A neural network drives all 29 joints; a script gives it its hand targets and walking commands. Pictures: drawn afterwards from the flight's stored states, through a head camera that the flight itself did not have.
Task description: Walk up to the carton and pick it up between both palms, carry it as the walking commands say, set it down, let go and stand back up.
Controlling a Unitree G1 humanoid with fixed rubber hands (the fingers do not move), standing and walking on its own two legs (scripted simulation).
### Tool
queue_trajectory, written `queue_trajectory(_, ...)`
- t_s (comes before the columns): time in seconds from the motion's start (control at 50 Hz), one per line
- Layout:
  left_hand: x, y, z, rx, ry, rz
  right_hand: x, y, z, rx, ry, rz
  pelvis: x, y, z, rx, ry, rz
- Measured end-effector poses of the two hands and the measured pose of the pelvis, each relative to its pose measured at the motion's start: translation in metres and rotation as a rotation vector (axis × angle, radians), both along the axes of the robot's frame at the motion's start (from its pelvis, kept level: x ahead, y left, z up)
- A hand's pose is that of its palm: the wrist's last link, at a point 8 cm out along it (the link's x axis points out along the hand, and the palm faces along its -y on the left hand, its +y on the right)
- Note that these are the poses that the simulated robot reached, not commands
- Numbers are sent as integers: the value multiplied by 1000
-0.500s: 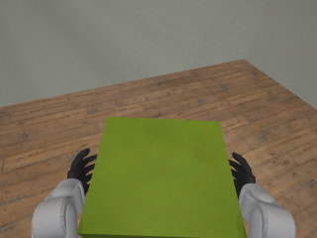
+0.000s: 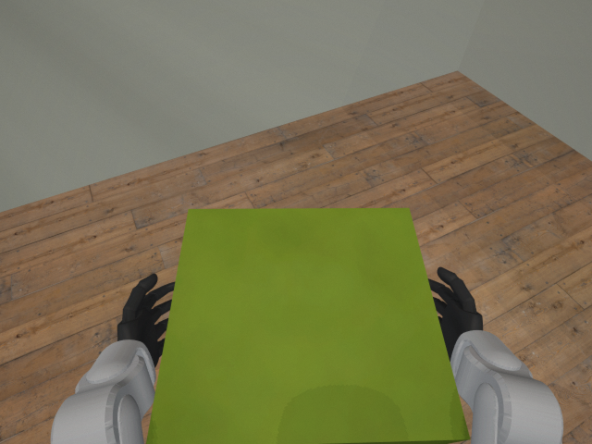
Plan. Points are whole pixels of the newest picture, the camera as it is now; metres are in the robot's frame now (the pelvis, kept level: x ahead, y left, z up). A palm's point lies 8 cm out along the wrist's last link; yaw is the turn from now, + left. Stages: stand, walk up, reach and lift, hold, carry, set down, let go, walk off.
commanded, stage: carry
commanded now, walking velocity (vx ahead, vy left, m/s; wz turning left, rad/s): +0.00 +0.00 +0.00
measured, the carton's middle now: (299, 341) +0.27 +0.01 -0.01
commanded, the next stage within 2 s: none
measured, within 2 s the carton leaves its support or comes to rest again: neither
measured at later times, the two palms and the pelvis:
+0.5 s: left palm (168, 258) +0.35 +0.18 +0.07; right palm (450, 273) +0.33 -0.18 +0.07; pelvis +0.09 +0.02 -0.01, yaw -3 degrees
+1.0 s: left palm (174, 272) +0.33 +0.17 +0.07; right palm (465, 286) +0.31 -0.20 +0.07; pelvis +0.07 +0.00 -0.01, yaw -2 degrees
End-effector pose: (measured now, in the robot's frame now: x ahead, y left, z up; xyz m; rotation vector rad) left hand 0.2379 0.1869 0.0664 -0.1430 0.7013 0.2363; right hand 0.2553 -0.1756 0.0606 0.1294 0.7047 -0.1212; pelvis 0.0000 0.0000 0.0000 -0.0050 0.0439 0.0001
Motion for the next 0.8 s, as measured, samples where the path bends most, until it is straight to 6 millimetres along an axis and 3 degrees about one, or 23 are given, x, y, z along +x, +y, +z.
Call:
queue_trajectory(0.18,67,11,3,-8,-33,-85,45,11,17,-52,-33,-51,59,18,-8,13,-10,-28)
queue_trajectory(0.34,106,2,5,17,-20,-134,71,2,16,-72,-20,-67,85,20,-10,16,4,-40)
queue_trajectory(0.48,114,-5,-1,22,-7,-137,77,-5,8,-65,-6,-72,92,16,-13,15,0,-45)
queue_trajectory(0.8,101,-13,0,29,-10,-122,70,-13,7,-56,-9,-60,84,3,-15,13,-19,-43)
